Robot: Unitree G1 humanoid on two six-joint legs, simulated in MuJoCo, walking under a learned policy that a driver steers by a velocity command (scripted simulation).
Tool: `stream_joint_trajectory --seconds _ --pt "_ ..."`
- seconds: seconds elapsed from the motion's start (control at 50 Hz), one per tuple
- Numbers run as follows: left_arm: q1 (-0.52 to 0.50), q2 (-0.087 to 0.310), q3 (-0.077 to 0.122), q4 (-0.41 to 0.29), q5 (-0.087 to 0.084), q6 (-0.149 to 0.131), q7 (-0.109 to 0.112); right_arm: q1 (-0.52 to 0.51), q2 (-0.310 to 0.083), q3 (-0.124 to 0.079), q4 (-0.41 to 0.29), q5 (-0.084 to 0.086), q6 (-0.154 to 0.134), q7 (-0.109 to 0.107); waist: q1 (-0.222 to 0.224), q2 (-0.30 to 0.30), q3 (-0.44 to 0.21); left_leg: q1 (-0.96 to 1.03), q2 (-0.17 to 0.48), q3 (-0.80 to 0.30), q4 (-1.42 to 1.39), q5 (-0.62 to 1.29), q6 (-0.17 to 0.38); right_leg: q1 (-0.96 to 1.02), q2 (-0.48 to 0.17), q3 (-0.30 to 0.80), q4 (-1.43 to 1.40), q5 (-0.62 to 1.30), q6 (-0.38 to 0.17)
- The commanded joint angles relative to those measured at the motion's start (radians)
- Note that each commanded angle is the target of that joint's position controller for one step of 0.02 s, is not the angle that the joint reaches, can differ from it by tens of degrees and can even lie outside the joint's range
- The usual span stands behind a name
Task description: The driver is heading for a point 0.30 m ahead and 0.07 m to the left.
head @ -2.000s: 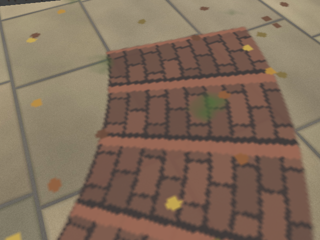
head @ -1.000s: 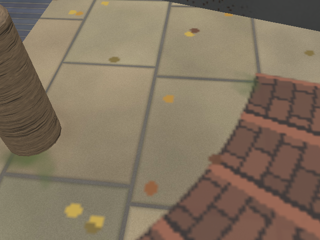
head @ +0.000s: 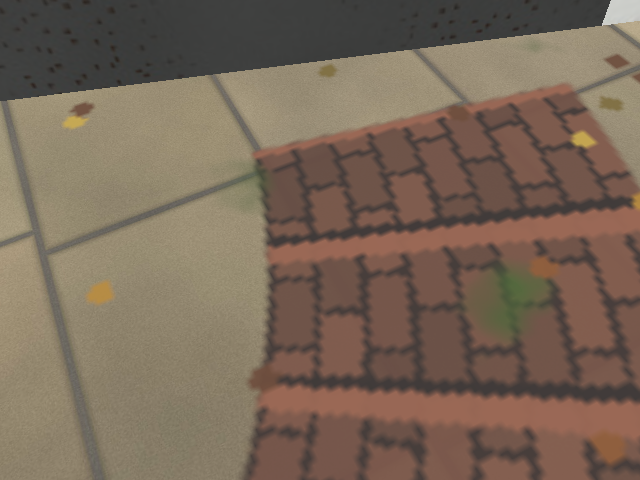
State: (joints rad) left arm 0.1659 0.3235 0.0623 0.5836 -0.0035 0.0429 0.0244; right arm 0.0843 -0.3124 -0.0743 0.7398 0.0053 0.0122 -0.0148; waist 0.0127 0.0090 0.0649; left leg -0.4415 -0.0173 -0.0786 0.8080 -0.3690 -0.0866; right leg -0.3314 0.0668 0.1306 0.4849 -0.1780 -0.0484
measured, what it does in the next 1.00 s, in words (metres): steps on the spot, turning left: left foot, then left foot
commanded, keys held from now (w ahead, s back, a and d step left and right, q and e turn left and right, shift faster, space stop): q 0.74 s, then e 0.26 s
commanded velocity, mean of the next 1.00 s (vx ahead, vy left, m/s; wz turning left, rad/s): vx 0.00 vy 0.00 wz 0.22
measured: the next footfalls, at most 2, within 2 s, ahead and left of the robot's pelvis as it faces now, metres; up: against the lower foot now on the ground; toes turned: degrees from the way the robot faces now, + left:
left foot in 0.10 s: +0.05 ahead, +0.15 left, +0.00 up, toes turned -4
left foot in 0.76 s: +0.01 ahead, +0.17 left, +0.00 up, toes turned +19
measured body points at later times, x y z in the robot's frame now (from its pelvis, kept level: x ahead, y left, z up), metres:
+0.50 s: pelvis +0.01 +0.03 -0.01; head +0.04 +0.03 +0.44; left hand +0.11 +0.34 -0.10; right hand +0.21 -0.23 -0.10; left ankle +0.01 +0.15 -0.74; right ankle +0.04 -0.09 -0.74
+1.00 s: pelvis +0.00 +0.09 +0.00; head +0.01 +0.11 +0.45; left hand +0.02 +0.39 -0.13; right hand +0.23 -0.09 -0.09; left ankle -0.03 +0.16 -0.74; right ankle +0.03 -0.08 -0.70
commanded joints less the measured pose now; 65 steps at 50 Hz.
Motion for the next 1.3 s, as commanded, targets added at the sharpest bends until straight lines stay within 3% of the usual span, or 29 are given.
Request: stream_joint_trajectory --seconds 0.02,0.08,0.1,0.12,0.14,0.18,0.24,0.36,0.44,0.48,0.5,0.52,0.54,0.56,0.62,0.7,0.74,0.76,0.78,0.8,0.82,0.86,0.9,0.94,1.04,1.2,1.24,1.28,1.3 --pt "-0.026 0.158 0.047 -0.068 0.005 -0.007 -0.001 0.022 -0.088 -0.02 -0.053 0.006 -0.016 0.009 0.011 -0.173 -0.184 0.048 0.008 0.016 -0.08 0.001 0.009 0.163 -0.257 0.271 -0.092 0.21 -0.183" --pt "-0.047 0.084 0.012 -0.046 0.005 -0.007 -0.006 0.068 -0.045 -0.005 -0.039 -0.002 -0.027 0.028 -0.022 -0.158 -0.187 0.219 0.029 0.047 -0.323 0.151 0.043 0.109 -0.225 0.237 -0.046 0.174 -0.133" --pt "-0.007 0.036 -0.006 -0.019 0.012 -0.013 -0.009 0.068 -0.026 0.007 -0.038 -0.018 -0.031 0.034 -0.022 -0.124 -0.179 0.3 0.052 0.023 -0.446 0.276 0.063 0.074 -0.188 0.204 -0.046 0.078 -0.078" --pt "0.056 0.009 -0.014 0.003 0.037 -0.022 -0.011 0.055 -0.08 0.004 -0.049 -0.037 -0.034 0.033 0.028 0.009 -0.174 0.343 0.174 -0.125 -0.474 0.417 0.107 0.037 -0.109 0.116 0.051 -0.073 -0.013" --pt "0.103 0.021 -0.007 0.001 0.045 -0.029 -0.012 -0.034 -0.102 0.011 -0.056 -0.044 -0.036 0.033 0.114 0.143 -0.124 0.197 0.233 -0.206 -0.469 0.38 0.212 0.082 -0.048 0.028 0.011 -0.177 0.04" --pt "-0.001 0.09 0.01 0.017 0.047 -0.034 -0.003 -0.047 -0.071 0.017 -0.067 -0.03 -0.041 0.035 0.042 0.13 -0.067 0.091 0.162 -0.182 -0.505 0.089 0.191 0.179 -0.06 0.011 -0.016 -0.075 0.069" --pt "-0.037 0.083 0.016 0.013 0.034 -0.031 0.012 -0.003 -0.141 0.002 -0.057 -0.007 -0.048 0.025 0.018 0.152 -0.032 0.097 0.147 -0.21 -0.498 0.1 0.168 0.15 -0.058 -0.015 0.004 -0.04 0.06" --pt "-0.014 0.049 0.029 0.027 0.018 -0.056 0.014 0.042 -0.151 -0.014 -0.097 0.009 -0.009 -0.003 -0.015 0.115 -0.087 0.176 0.145 -0.306 -0.414 0.285 0.232 0.087 -0.04 -0.077 0.054 -0.052 0.07" --pt "0.022 0.07 0.05 0.033 0.015 -0.062 0.004 0.028 -0.142 -0.022 -0.142 0.017 0.011 -0.004 -0.009 0.027 -0.117 0.099 0.079 -0.275 -0.319 0.291 0.197 0.166 -0.09 -0.058 0.016 0.014 0.03" --pt "0.064 0.109 0.064 0.039 0.021 -0.057 0.006 0.035 -0.116 -0.019 -0.159 0.02 0.014 -0.001 -0.004 -0.109 -0.121 -0.024 -0.005 -0.15 -0.159 0.166 0.13 0.245 -0.221 0.064 -0.074 0.082 -0.057" --pt "0.075 0.132 0.068 0.041 0.026 -0.056 0.008 0.056 -0.1 -0.017 -0.163 0.019 0.015 0.003 -0.007 -0.213 -0.126 -0.089 -0.051 -0.053 -0.018 0.009 0.093 0.277 -0.363 0.192 -0.131 0.192 -0.146" --pt "0.06 0.12 0.062 0.023 0.031 -0.061 0.015 0.055 -0.124 -0.029 -0.165 0.014 0.016 0.007 0.008 -0.247 -0.136 -0.144 -0.028 -0.01 0.221 -0.254 0.064 0.272 -0.487 0.278 -0.153 0.327 -0.24" --pt "0.045 0.107 0.052 0.011 0.029 -0.064 0.02 0.06 -0.152 -0.045 -0.163 0.014 0.019 0.012 0.0 -0.157 -0.13 -0.16 0.008 -0.02 0.373 -0.274 0.046 0.239 -0.505 0.257 -0.15 0.387 -0.262" --pt "0.001 0.103 0.049 0.004 0.021 -0.065 0.024 0.074 -0.137 -0.045 -0.155 0.021 0.028 0.015 -0.024 -0.098 -0.114 -0.152 0.038 -0.022 0.383 -0.228 0.037 0.215 -0.457 0.168 -0.139 0.359 -0.223" --pt "-0.037 0.143 0.061 0.012 0.013 -0.049 0.026 0.048 -0.065 -0.017 -0.169 0.02 0.041 0.026 -0.007 -0.134 -0.09 -0.082 0.065 0.062 0.202 -0.102 0.015 0.181 -0.344 -0.032 -0.136 0.334 -0.154" --pt "-0.022 0.158 0.07 0.022 -0.006 -0.031 0.016 0.067 -0.088 -0.025 -0.195 0.025 0.044 0.049 0.001 -0.173 -0.153 0.081 0.042 0.139 -0.079 -0.01 0.044 0.197 -0.356 -0.11 -0.069 0.33 -0.133" --pt "-0.004 0.132 0.063 0.038 -0.025 -0.033 0.009 0.153 -0.103 -0.041 -0.169 0.016 0.047 0.041 -0.035 -0.126 -0.166 0.239 -0.011 0.167 -0.291 0.153 0.092 0.127 -0.329 -0.171 0.047 0.19 -0.063" --pt "0.06 0.082 0.048 0.06 -0.008 -0.036 0.001 0.168 -0.156 -0.055 -0.175 0.011 0.043 0.028 -0.018 0.042 -0.149 0.377 0.059 0.014 -0.388 0.389 0.14 -0.03 -0.259 -0.246 0.216 -0.002 0.019" --pt "0.052 0.012 0.015 0.019 0.052 -0.036 -0.008 0.159 -0.258 -0.064 -0.22 -0.006 0.033 0.01 0.01 0.36 -0.153 0.47 0.364 -0.38 -0.405 0.807 0.3 -0.303 -0.128 -0.268 0.516 -0.519 0.123" --pt "-0.049 0.077 0.032 0.01 0.021 -0.037 0.004 0.183 -0.203 -0.043 -0.22 -0.049 0.006 0.023 -0.087 0.233 -0.235 0.354 0.433 -0.411 -0.443 0.735 0.441 -0.279 -0.116 -0.103 0.654 -0.535 0.126" --pt "-0.058 0.101 0.04 0.026 -0.01 -0.028 0.011 0.149 -0.163 -0.026 -0.201 -0.055 -0.013 0.028 -0.059 0.153 -0.176 0.302 0.374 -0.307 -0.457 0.61 0.408 -0.265 -0.138 -0.082 0.68 -0.465 0.117" --pt "-0.009 0.075 0.037 0.085 0.001 -0.014 0.019 0.062 -0.067 0.005 -0.173 -0.028 -0.027 0.022 -0.014 0.105 -0.136 0.269 0.276 -0.173 -0.462 0.463 0.307 -0.218 -0.162 -0.06 0.609 -0.322 0.118" --pt "0.047 0.059 0.033 0.123 -0.003 -0.009 0.012 0.031 -0.032 0.022 -0.149 -0.032 -0.033 0.012 0.015 0.118 -0.133 0.224 0.231 -0.067 -0.473 0.536 0.287 -0.108 -0.145 -0.061 0.563 -0.21 0.136" --pt "0.036 0.042 0.023 0.128 -0.014 -0.011 0.004 0.022 -0.031 0.02 -0.137 -0.038 -0.036 0.003 0.002 0.109 -0.126 0.258 0.217 -0.016 -0.476 0.496 0.278 -0.07 -0.143 -0.061 0.43 -0.177 0.142" --pt "-0.019 0.072 0.022 0.091 -0.018 -0.006 0.006 0.066 -0.116 -0.017 -0.105 -0.022 -0.004 -0.015 -0.054 0.096 -0.086 0.348 0.31 -0.089 -0.479 0.449 0.347 -0.127 -0.138 -0.1 0.363 -0.29 0.146" --pt "0.008 0.048 0.02 0.073 -0.021 0.005 -0.017 0.013 -0.123 -0.035 -0.095 -0.014 0.016 -0.018 -0.03 0.093 -0.126 0.393 0.348 -0.007 -0.441 0.643 0.353 -0.07 -0.129 -0.164 0.29 -0.297 0.111" --pt "0.03 0.048 0.022 0.073 -0.022 0.007 -0.03 -0.004 -0.134 -0.04 -0.092 -0.003 0.022 -0.02 -0.009 0.103 -0.141 0.386 0.339 0.036 -0.403 0.631 0.322 -0.005 -0.112 -0.194 0.176 -0.223 0.085" --pt "0.082 0.071 0.034 0.084 -0.015 0.007 -0.035 0.015 -0.128 -0.042 -0.071 0.016 0.025 -0.02 0.022 0.085 -0.145 0.312 0.288 0.114 -0.305 0.469 0.228 0.135 -0.082 -0.197 -0.044 -0.007 0.027" --pt "0.108 0.154 0.059 0.081 -0.011 0.005 -0.022 0.047 -0.09 -0.035 -0.066 -0.001 0.02 -0.016 0.008 -0.076 -0.145 0.144 0.207 0.207 -0.123 0.248 0.131 0.277 -0.184 -0.018 -0.117 0.255 -0.035"
Keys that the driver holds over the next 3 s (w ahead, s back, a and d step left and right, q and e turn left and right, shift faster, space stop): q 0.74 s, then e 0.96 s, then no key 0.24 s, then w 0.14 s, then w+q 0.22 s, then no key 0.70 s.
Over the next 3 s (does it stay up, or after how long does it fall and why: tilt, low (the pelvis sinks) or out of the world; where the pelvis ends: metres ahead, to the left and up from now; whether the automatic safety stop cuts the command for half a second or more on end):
stays up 0.24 0.06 0.00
